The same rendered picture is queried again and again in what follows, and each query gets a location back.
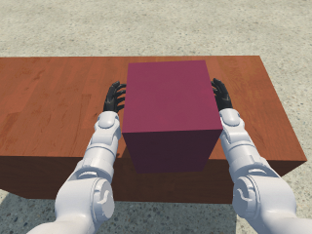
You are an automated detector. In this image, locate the robot right hand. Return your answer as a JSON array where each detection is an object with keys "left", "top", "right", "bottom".
[{"left": 211, "top": 78, "right": 233, "bottom": 111}]

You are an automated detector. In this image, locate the robot right upper arm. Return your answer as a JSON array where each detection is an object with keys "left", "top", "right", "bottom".
[{"left": 232, "top": 175, "right": 312, "bottom": 234}]

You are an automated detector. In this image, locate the pedestal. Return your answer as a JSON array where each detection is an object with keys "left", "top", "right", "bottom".
[{"left": 0, "top": 56, "right": 308, "bottom": 205}]

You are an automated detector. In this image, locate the robot left hand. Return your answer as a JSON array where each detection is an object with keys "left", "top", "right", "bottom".
[{"left": 102, "top": 81, "right": 127, "bottom": 113}]

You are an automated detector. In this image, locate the robot left upper arm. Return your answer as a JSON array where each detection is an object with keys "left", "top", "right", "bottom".
[{"left": 26, "top": 177, "right": 115, "bottom": 234}]

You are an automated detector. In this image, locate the robot left forearm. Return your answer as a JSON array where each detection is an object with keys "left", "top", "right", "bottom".
[{"left": 55, "top": 111, "right": 122, "bottom": 217}]

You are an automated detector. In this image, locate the robot right forearm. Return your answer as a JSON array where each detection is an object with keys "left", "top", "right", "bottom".
[{"left": 218, "top": 108, "right": 296, "bottom": 210}]

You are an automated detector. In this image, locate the carton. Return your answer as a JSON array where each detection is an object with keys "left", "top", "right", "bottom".
[{"left": 122, "top": 59, "right": 223, "bottom": 174}]

